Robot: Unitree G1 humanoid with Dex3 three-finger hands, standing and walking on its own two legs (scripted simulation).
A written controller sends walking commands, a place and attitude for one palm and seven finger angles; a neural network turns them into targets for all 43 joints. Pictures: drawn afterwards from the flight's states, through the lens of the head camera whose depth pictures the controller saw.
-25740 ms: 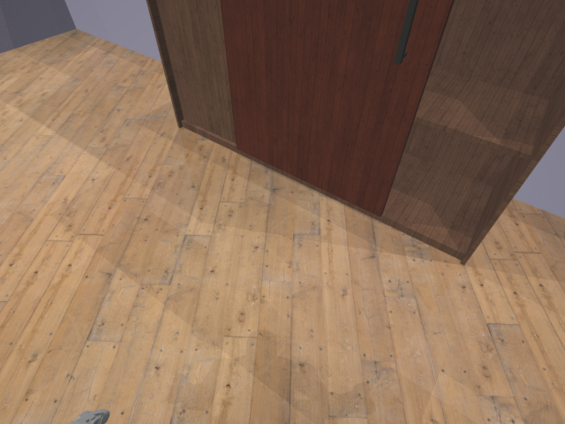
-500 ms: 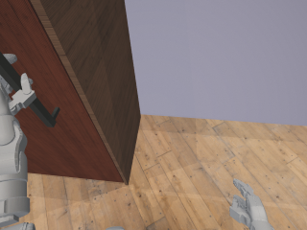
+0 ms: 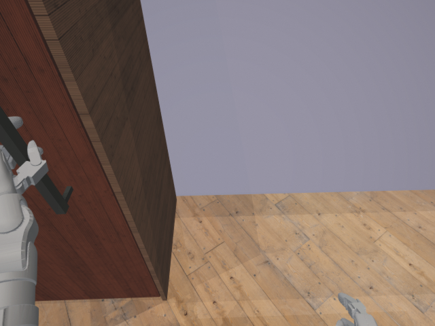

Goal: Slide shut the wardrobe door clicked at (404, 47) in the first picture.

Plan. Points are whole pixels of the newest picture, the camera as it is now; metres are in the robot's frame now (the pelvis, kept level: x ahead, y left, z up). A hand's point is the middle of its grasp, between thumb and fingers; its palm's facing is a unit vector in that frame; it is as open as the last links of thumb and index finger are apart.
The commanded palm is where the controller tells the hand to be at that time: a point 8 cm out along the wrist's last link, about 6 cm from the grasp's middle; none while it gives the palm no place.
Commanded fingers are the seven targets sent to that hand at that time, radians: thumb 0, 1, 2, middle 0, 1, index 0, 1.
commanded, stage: stop walking and hold the door there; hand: left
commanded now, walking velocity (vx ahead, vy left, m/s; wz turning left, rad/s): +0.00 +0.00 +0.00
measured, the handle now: (28, 146) +0.36 +0.36 +0.17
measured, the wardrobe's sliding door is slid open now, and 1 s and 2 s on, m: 0.00 0.00 0.00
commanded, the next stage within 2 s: none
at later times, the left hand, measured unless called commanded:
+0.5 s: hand (37, 164) +0.32 +0.32 +0.17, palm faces +0.55 -0.81 -0.18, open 6.8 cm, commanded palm +0.28 +0.33 +0.16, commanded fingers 0.00 0.90 0.90 -0.45 -1.40 -0.45 -1.40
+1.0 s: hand (36, 165) +0.32 +0.32 +0.17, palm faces +0.50 -0.85 -0.18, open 6.8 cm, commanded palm +0.28 +0.33 +0.16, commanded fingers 0.00 0.90 0.90 -0.45 -1.40 -0.45 -1.40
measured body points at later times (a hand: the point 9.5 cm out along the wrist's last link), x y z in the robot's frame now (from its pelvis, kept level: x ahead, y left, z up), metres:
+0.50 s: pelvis +0.00 +0.03 +0.00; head -0.02 +0.02 +0.45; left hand +0.29 +0.36 +0.18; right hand +0.15 -0.21 -0.10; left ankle -0.01 +0.13 -0.74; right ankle +0.05 -0.12 -0.74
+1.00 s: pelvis -0.02 +0.06 -0.01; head -0.01 +0.04 +0.44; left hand +0.29 +0.36 +0.18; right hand +0.16 -0.20 -0.10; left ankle -0.01 +0.13 -0.74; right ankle +0.05 -0.12 -0.74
